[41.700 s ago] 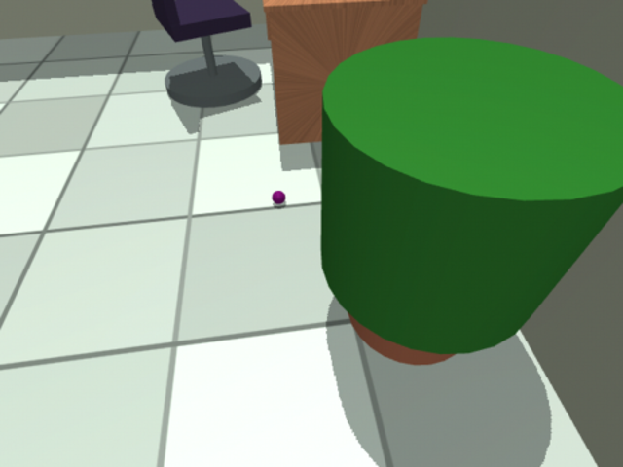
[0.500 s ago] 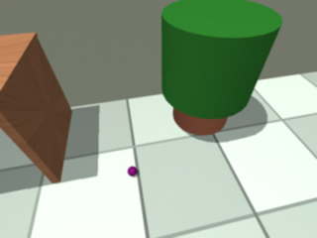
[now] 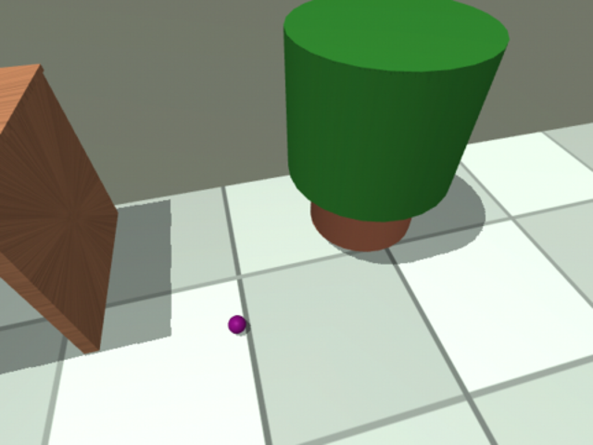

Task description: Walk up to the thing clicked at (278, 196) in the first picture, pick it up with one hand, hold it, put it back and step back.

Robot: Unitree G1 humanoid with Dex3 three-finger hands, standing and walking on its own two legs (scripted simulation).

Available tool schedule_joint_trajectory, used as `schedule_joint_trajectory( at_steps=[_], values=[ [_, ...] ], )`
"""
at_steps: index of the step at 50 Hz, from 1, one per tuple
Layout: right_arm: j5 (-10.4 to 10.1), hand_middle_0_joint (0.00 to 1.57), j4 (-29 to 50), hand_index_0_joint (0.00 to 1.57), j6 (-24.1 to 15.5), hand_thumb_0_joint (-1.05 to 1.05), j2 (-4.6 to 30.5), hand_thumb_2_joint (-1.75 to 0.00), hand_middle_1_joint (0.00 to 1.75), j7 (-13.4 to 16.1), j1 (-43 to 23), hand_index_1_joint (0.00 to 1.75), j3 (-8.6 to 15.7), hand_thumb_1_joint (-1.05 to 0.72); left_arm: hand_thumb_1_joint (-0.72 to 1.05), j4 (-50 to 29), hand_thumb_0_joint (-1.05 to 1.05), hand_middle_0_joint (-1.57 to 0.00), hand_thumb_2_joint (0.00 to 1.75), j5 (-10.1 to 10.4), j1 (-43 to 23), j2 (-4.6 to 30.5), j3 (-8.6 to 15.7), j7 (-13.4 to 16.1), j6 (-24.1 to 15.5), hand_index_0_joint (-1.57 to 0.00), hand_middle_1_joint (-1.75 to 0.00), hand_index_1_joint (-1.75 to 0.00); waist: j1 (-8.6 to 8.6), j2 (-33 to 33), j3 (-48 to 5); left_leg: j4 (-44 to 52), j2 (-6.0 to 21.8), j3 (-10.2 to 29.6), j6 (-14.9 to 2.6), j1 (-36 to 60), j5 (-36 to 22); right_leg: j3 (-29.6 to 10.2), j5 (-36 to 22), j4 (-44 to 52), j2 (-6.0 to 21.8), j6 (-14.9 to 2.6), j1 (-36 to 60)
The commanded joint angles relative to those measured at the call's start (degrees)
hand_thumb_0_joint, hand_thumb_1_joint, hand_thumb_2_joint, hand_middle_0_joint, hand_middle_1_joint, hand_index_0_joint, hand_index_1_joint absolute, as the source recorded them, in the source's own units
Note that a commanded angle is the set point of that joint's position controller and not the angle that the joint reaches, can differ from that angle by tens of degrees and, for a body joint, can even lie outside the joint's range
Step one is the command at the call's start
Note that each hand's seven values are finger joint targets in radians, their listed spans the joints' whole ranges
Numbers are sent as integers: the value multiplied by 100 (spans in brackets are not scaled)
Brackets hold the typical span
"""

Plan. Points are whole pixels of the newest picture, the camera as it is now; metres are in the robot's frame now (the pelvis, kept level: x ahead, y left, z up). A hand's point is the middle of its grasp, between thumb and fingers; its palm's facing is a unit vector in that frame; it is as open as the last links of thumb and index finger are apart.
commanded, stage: stand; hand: left
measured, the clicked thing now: (237, 324) +0.67 +0.25 -0.75
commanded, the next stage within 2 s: walk up in 0.98 s
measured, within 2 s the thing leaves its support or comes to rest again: neither
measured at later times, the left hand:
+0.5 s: hand out of the picture +0.06 +0.25 -0.15, palm faces -0.01 -0.94 -0.35, open 7.4 cm
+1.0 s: hand out of the picture +0.05 +0.25 -0.15, palm faces +0.00 -0.94 -0.34, open 7.4 cm
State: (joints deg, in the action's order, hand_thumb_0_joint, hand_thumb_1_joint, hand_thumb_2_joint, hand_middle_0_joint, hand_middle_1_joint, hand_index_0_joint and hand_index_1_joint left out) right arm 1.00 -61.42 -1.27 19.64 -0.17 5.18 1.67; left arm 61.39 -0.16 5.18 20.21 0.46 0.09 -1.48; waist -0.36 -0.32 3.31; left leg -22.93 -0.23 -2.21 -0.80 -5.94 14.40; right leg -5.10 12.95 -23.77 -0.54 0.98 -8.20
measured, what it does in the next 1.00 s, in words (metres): stands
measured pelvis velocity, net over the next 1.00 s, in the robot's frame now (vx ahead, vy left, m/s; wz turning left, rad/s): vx -0.01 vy -0.01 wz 0.04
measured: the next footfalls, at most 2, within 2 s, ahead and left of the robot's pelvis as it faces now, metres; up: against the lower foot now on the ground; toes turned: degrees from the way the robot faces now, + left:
left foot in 1.60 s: +0.28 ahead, +0.11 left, +0.00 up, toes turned +1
right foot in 2.00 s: +0.32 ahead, -0.15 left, +0.00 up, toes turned -2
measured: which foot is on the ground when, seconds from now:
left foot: down 0.00-1.00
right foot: down 0.00-1.00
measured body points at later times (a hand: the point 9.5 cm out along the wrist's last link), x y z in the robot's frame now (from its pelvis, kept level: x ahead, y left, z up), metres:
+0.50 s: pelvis -0.02 -0.01 +0.01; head -0.01 -0.01 +0.46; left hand +0.06 +0.29 -0.12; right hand +0.07 -0.31 -0.13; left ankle -0.02 +0.11 -0.74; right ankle +0.00 -0.13 -0.74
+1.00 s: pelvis -0.01 -0.01 +0.01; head -0.01 -0.01 +0.45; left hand +0.05 +0.29 -0.13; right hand +0.07 -0.31 -0.13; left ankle -0.02 +0.11 -0.74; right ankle +0.00 -0.13 -0.74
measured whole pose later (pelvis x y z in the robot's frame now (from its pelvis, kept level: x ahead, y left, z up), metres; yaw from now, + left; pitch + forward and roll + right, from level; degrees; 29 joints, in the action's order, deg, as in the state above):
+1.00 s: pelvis -0.01 -0.01 +0.01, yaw +2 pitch -2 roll +0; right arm 0.8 -65.4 -1.0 20.2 -0.7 6.9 0.2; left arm 64.9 -0.5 7.1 20.0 -0.3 -0.5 -1.1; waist -0.5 0.2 2.6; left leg -19.2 -0.3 0.4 -0.6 -6.4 11.5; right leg -2.5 10.4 -19.0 -0.3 0.3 -7.3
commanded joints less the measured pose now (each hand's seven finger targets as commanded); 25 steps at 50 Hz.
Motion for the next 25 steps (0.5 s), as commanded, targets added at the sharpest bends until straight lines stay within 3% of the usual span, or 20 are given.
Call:
schedule_joint_trajectory(
  at_steps=[1, 4, 10, 14, 20, 25],
  values=[
    [-91, 20, 260, 20, -113, 0, 1193, -90, 30, 58, -337, 30, 207, -90, 90, -223, 0, -20, 90, 0, -209, 1158, 216, 64, -69, -20, -30, -30, 35, 69, -550, 536, 763, 700, -88, 243, -1884, -329, -1900, 354, 634, -214, 198],
    [-91, 20, 164, 20, -114, 0, 1194, -90, 30, 63, -301, 30, 174, -90, 90, -146, 0, -20, 90, 10, -288, 1180, 214, 73, -67, -20, -30, -30, -2, 40, -687, 554, 767, 679, -63, 349, -1992, -302, -1988, 404, 676, -204, 377],
    [-83, 20, 50, 20, -98, 0, 1219, -90, 30, 52, -386, 30, 152, -90, 90, -46, 0, -20, 90, -7, -323, 1177, 197, 70, -72, -20, -30, -30, 4, 15, -664, 660, 757, 685, -39, 390, -1572, -301, -1666, 613, 698, -195, 322],
    [-60, 20, -34, 20, -73, 0, 1223, -90, 30, 41, -336, 30, 130, -90, 90, 2, 0, -20, 90, -20, -334, 1200, 182, 62, -66, -20, -30, -30, -26, 18, -464, 838, 726, 713, -32, 103, -853, -327, -1101, 767, 683, -191, 253],
    [-70, 20, -103, 20, -78, 0, 1215, -90, 30, 28, -299, 30, 116, -90, 90, 35, 0, -20, 90, -16, -309, 1208, 160, 57, -98, -20, -30, -30, -31, 7, -510, 777, 731, 744, -18, 235, -988, -331, -1217, 839, 721, -200, 171],
    [-41, 20, -145, 20, -60, 0, 1242, -90, 30, 16, -252, 30, 110, -90, 90, 69, 0, -20, 90, -25, -243, 1194, 144, 52, -72, -20, -30, -30, -13, 11, -281, 918, 712, 790, -28, -83, -295, -311, -445, 947, 670, -188, 31]
  ],
)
